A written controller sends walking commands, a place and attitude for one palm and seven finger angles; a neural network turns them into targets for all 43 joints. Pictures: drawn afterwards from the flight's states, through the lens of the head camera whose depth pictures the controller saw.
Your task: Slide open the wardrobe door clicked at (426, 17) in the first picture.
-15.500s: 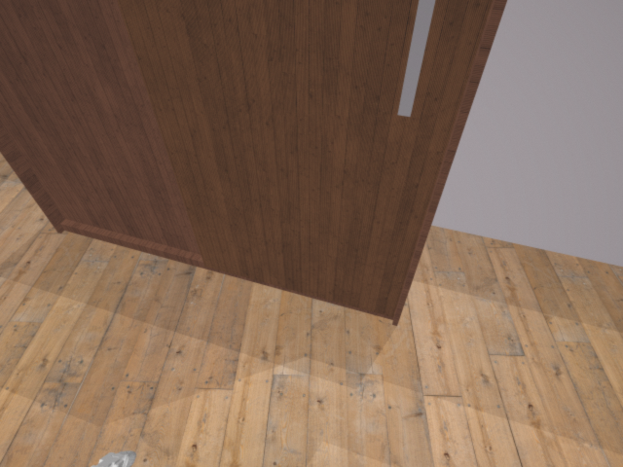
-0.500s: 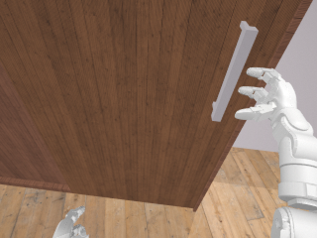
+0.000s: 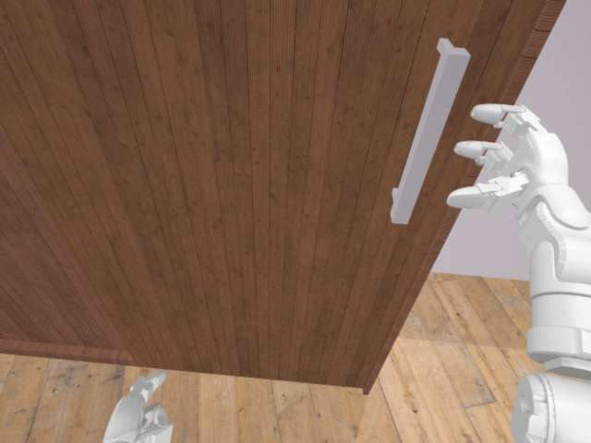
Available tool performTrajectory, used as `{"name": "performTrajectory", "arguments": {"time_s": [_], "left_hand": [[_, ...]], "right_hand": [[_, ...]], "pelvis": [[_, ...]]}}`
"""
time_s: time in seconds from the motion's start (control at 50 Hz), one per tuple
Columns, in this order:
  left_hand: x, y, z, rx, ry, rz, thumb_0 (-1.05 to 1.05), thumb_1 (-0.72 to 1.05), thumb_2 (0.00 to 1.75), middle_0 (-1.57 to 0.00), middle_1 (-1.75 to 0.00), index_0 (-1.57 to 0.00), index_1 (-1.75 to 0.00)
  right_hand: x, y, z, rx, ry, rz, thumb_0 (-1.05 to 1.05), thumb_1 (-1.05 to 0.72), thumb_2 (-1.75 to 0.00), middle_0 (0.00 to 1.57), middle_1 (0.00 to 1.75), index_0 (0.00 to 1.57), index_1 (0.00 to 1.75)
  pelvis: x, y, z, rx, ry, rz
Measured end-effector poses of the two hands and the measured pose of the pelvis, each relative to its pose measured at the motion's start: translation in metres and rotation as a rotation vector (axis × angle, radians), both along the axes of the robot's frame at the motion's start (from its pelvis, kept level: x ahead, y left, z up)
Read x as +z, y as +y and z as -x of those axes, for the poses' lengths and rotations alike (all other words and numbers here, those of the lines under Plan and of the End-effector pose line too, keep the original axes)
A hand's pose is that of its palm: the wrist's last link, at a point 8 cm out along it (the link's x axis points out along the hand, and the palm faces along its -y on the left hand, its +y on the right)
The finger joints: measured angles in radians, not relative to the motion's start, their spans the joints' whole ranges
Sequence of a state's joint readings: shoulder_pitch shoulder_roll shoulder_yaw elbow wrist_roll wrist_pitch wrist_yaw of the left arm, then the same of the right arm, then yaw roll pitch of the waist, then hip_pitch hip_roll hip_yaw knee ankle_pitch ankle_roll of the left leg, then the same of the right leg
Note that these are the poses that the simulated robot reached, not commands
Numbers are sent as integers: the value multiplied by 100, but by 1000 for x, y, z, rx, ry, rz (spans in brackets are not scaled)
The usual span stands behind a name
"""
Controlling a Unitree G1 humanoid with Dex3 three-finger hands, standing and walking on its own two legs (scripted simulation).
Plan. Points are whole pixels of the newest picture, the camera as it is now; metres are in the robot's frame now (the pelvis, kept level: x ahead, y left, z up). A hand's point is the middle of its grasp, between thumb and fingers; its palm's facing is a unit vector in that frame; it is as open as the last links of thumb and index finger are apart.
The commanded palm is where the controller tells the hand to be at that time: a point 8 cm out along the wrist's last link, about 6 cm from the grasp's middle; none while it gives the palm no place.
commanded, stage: move the hooked fingers beside the handle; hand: right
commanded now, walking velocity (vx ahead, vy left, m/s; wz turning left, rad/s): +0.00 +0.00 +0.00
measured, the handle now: (419, 140) +0.47 -0.14 +0.22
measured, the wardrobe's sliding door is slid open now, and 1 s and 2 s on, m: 0.00 0.00 0.00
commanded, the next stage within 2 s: feel for the door with the fingertips in 1.98 s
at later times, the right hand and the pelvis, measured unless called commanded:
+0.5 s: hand (476, 163) +0.40 -0.20 +0.23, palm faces +0.04 +1.00 +0.00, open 14.0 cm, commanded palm +0.37 -0.25 +0.23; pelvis +0.01 -0.01 +0.00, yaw +1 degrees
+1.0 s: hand (465, 168) +0.41 -0.19 +0.22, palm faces +0.05 +1.00 +0.02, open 14.0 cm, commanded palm +0.38 -0.25 +0.23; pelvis +0.01 +0.00 +0.00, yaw +1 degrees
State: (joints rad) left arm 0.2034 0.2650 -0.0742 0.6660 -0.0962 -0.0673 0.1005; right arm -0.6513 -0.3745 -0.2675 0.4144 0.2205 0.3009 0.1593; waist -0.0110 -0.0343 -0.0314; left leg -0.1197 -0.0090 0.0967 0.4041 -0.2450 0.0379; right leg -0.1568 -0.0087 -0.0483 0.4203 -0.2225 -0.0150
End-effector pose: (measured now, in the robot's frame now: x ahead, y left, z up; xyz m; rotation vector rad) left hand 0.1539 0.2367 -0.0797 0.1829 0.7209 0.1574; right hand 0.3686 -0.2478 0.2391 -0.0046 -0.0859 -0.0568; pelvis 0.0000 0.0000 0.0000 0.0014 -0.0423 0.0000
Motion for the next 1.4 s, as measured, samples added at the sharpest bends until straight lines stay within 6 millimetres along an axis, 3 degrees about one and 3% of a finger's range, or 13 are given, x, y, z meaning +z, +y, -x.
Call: {"name": "performTrajectory", "arguments": {"time_s": [0.14,0.22,0.32,0.44,0.62,0.74,0.84,0.96,1.04,1.18,1.4], "left_hand": [[-4,-2,6,23,15,26,1,91,90,-20,-30,-20,-30],[-7,1,14,37,42,25,1,91,90,-20,-30,-20,-30],[-9,2,19,36,70,7,1,91,90,-20,-30,-20,-30],[-9,2,12,35,61,11,2,91,90,-20,-30,-20,-30],[0,-6,-7,14,13,24,1,91,90,-20,-30,-20,-30],[4,-10,-16,-14,1,12,1,91,90,-20,-30,-20,-30],[1,-11,-16,-23,11,13,1,91,90,-20,-30,-20,-30],[-4,-10,-8,0,27,35,1,91,90,-20,-30,-20,-30],[-4,-7,1,18,40,34,1,91,90,-20,-30,-20,-30],[-5,2,8,23,60,12,1,91,90,-20,-30,-20,-30],[0,0,-1,6,16,6,1,91,90,-20,-30,-20,-30]], "right_hand": [[-11,-5,-18,-17,119,-5,-1,50,-30,30,120,30,120],[-20,-7,-15,-17,93,-1,-1,50,-30,30,120,30,120],[-12,-8,-12,-12,21,6,-1,50,-30,30,120,30,120],[-4,-6,-15,3,36,5,-1,50,-30,30,120,30,120],[-23,-5,-5,-13,83,-9,-1,50,-30,30,120,30,120],[-7,-10,-2,-31,23,9,-1,50,-30,30,120,30,120],[0,-1,-10,7,54,15,-1,50,-30,30,120,30,120],[-16,10,-15,25,100,-19,-1,50,-30,30,120,30,120],[-17,2,-10,-20,64,-15,-1,50,-30,30,120,30,120],[1,-16,1,-44,13,21,-1,50,-30,30,120,30,120],[-21,5,2,12,97,-18,-1,50,-30,30,120,30,120]], "pelvis": [[0,-2,-1,12,26,2],[1,-2,-5,19,26,3],[1,-3,-8,16,16,1],[1,-5,-10,16,20,0],[1,-5,-11,19,18,2],[1,-4,-9,8,8,0],[1,-5,-7,-3,15,-2],[1,-5,-9,13,26,2],[1,-3,-10,23,18,4],[1,0,-9,17,5,1],[1,-1,0,6,12,0]]}}
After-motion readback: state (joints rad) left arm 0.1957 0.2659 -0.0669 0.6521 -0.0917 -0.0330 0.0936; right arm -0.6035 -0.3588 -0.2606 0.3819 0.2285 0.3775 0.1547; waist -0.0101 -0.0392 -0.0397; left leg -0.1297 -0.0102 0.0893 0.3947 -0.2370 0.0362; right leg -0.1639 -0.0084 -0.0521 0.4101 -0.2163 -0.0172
